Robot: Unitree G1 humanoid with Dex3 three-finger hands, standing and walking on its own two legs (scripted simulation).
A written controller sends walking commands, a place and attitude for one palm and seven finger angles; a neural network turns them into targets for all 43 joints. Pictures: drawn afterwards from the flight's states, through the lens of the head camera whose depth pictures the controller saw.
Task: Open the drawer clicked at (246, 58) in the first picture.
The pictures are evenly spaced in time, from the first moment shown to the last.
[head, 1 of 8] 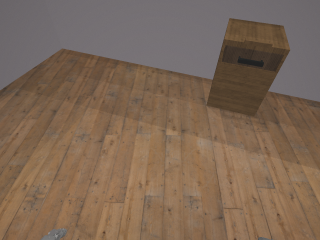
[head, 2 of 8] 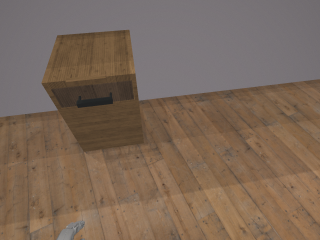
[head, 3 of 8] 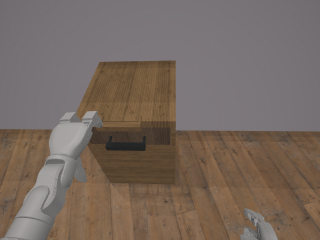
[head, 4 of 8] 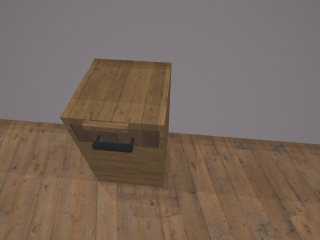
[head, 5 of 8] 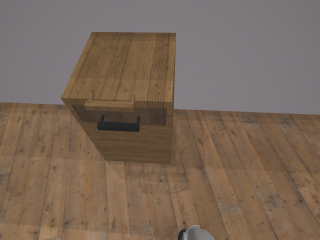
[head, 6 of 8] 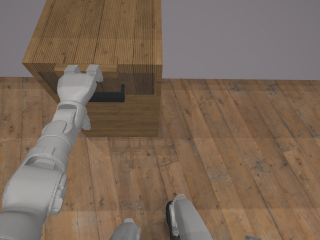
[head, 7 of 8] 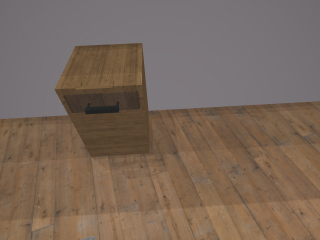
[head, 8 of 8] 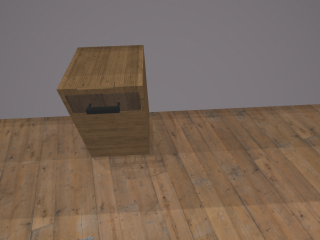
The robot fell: no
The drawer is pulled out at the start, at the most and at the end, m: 0.00 0.00 0.00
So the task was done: no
